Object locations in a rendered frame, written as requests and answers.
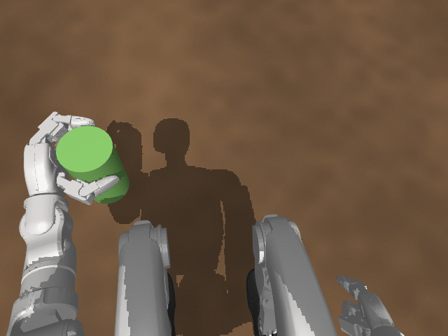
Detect left robot arm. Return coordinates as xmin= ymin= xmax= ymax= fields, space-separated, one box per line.
xmin=6 ymin=192 xmax=85 ymax=336

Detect can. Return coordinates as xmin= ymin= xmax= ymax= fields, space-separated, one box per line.
xmin=56 ymin=126 xmax=130 ymax=204

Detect left robot hand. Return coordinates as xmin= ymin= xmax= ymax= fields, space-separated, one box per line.
xmin=24 ymin=112 xmax=120 ymax=205

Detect right robot hand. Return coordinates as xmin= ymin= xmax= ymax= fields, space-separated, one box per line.
xmin=337 ymin=275 xmax=395 ymax=336

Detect right robot foot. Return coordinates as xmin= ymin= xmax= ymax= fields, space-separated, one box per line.
xmin=246 ymin=268 xmax=277 ymax=336

